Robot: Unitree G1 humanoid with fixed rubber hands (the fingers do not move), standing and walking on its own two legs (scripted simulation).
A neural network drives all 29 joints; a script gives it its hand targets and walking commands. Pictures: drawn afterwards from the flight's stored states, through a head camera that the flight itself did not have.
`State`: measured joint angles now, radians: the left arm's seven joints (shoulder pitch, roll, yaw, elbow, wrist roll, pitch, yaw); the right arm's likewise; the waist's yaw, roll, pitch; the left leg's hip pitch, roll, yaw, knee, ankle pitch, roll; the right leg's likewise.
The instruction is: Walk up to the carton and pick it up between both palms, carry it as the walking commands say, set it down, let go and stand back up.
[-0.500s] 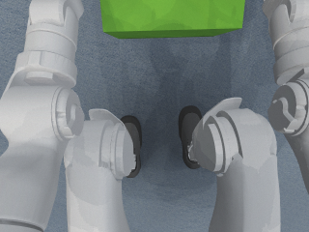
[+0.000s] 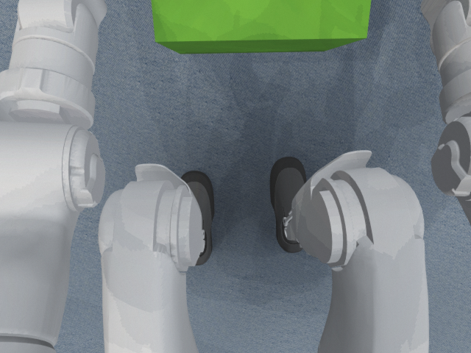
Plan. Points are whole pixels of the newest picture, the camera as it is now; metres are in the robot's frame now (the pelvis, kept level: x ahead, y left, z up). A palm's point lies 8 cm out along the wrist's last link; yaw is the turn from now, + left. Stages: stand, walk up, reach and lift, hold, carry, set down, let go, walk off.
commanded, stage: set down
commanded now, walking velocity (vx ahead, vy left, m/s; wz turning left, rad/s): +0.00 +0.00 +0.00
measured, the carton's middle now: out of the picture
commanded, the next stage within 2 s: let go in 1.42 s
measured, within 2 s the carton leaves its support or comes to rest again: neither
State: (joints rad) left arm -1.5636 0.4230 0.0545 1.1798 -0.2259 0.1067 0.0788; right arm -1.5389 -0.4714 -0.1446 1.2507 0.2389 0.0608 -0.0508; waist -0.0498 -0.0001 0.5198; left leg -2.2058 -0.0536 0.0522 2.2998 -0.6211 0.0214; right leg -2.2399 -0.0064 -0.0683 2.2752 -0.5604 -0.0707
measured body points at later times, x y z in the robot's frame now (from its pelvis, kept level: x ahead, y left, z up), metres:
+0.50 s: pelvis +0.01 +0.00 +0.07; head +0.35 -0.02 +0.36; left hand +0.60 +0.16 -0.04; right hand +0.56 -0.26 -0.04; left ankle +0.11 +0.10 -0.31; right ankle +0.12 -0.10 -0.31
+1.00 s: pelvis +0.03 +0.00 +0.21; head +0.35 -0.02 +0.52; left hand +0.60 +0.17 +0.11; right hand +0.56 -0.27 +0.11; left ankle +0.11 +0.10 -0.31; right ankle +0.12 -0.10 -0.31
